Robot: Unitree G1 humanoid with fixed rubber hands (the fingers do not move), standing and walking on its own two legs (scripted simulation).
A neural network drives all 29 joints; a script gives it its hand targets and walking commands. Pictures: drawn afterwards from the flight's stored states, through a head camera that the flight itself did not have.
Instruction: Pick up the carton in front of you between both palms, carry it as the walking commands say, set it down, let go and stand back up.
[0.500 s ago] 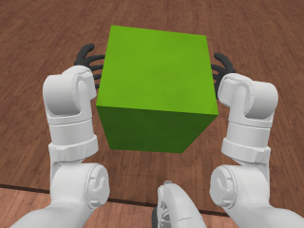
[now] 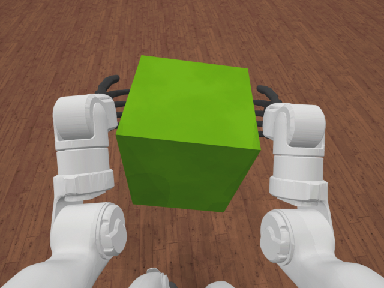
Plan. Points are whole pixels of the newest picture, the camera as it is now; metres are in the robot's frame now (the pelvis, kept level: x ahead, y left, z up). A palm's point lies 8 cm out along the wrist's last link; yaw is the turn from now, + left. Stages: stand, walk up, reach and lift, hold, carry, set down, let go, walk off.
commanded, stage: carry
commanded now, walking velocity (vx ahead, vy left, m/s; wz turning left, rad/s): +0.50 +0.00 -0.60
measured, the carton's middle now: (186, 141) +0.40 -0.01 +0.09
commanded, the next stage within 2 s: none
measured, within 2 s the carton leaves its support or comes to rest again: neither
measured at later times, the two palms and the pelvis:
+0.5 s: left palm (177, 11) +0.68 -0.02 +0.23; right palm (304, 30) +0.61 -0.30 +0.21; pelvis +0.28 -0.08 +0.04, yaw -17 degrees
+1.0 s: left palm out of the picture +0.96 -0.14 +0.17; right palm (302, 9) +0.85 -0.42 +0.15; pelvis +0.58 -0.15 +0.05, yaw -20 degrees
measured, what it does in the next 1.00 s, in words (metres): climbs, turning right: right foot, then left foot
